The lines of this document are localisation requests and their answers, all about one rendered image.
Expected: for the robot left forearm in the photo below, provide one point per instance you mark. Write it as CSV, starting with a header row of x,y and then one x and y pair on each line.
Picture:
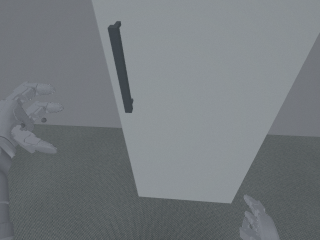
x,y
7,152

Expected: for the left robot hand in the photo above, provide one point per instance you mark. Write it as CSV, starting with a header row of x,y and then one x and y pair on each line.
x,y
12,115

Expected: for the right robot hand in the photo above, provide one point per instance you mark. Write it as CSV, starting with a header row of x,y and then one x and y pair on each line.
x,y
263,227

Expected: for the handle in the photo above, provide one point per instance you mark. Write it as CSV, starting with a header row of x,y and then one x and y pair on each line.
x,y
119,59

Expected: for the fridge door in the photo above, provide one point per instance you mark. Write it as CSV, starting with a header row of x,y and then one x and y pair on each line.
x,y
207,79

